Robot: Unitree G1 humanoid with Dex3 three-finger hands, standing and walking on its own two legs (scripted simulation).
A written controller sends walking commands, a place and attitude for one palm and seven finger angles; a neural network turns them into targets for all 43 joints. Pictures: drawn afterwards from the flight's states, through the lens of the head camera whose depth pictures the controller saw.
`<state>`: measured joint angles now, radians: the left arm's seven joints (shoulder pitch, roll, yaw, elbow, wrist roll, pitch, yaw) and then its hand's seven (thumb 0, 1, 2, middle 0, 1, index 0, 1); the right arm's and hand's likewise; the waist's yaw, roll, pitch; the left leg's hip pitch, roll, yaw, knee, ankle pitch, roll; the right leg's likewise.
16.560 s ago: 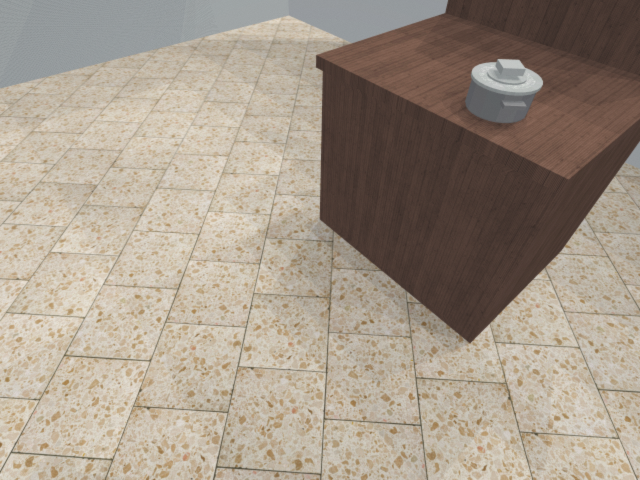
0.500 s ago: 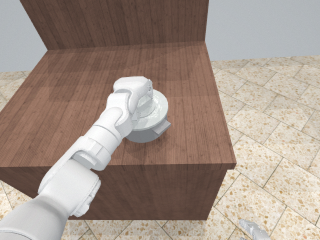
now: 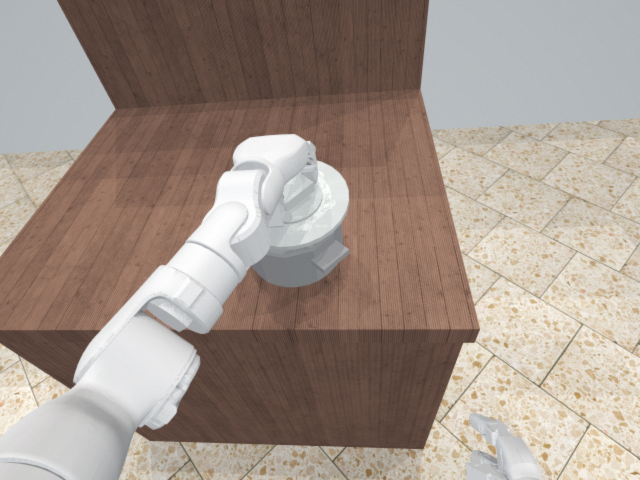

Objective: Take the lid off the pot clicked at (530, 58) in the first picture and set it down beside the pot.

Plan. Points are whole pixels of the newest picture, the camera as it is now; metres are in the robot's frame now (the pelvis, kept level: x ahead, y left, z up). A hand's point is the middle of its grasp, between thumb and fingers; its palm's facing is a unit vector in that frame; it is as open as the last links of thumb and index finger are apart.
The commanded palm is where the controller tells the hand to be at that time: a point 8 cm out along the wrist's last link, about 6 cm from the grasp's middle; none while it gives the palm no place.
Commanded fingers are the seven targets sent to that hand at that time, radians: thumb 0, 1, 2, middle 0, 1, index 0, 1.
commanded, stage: lift the lid straight up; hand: left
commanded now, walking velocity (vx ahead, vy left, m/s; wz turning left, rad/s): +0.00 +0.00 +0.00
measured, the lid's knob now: (287, 188) +0.47 +0.05 +0.13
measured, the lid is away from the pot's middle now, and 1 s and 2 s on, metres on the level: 0.01 0.02 0.06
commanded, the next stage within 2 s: move the lid sideways beside the pot in 1.40 s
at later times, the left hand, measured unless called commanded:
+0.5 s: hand (274, 171) +0.44 +0.06 +0.18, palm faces -0.21 -0.03 -0.98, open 9.1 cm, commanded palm +0.42 +0.07 +0.25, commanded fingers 0.00 0.40 1.23 -0.78 -0.88 -0.79 -0.88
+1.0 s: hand (272, 137) +0.45 +0.05 +0.22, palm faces -0.14 -0.02 -0.99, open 9.1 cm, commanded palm +0.43 +0.07 +0.30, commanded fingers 0.00 0.40 1.23 -0.78 -0.88 -0.79 -0.88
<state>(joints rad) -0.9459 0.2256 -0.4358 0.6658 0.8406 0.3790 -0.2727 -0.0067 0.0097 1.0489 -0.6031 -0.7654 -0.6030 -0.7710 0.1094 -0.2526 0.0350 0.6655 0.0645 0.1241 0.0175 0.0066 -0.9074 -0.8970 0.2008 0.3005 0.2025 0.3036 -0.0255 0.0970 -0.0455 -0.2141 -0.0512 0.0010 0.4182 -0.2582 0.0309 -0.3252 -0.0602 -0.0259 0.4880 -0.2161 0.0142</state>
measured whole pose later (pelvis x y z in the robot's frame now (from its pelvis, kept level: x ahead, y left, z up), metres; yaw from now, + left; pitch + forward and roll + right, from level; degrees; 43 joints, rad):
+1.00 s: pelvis -0.01 +0.00 +0.00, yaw +0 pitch +3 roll +2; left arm -1.16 0.29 -0.39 0.73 0.84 0.33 -0.36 -0.02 0.00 1.05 -0.62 -0.77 -0.61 -0.78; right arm 0.14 -0.27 0.04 0.66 0.06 0.06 -0.01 0.01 -0.91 -0.90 0.20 0.30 0.20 0.30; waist -0.04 0.09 -0.04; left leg -0.21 -0.06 0.00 0.39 -0.23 0.03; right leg -0.33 -0.06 -0.02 0.47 -0.19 0.01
